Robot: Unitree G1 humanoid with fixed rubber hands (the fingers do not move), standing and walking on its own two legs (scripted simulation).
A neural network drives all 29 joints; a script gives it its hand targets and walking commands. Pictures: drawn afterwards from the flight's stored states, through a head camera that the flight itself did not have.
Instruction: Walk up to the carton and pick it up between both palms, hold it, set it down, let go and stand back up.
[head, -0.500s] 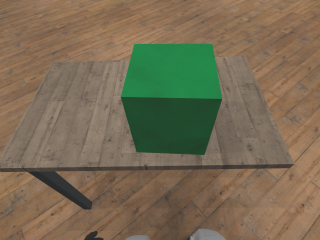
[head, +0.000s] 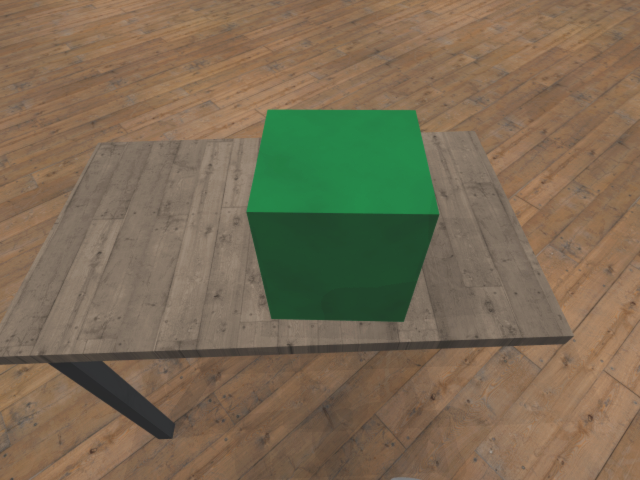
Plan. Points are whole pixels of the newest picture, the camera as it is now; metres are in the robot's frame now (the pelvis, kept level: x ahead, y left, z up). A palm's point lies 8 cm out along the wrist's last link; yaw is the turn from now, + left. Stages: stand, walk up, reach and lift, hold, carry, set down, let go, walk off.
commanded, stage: walk up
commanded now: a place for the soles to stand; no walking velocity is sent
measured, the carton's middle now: (339, 221) +0.44 +0.01 +0.04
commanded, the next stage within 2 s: reach and lift in 0.88 s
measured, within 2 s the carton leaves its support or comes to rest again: neither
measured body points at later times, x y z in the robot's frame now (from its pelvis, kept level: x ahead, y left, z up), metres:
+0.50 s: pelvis -0.01 -0.02 +0.00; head +0.01 -0.03 +0.45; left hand +0.05 +0.23 -0.15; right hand +0.01 -0.26 -0.16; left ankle -0.03 +0.11 -0.74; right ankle +0.06 -0.11 -0.74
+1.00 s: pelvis -0.03 -0.01 -0.03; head +0.01 -0.02 +0.42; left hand +0.08 +0.25 -0.16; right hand +0.05 -0.27 -0.17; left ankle -0.02 +0.11 -0.74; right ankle +0.06 -0.11 -0.74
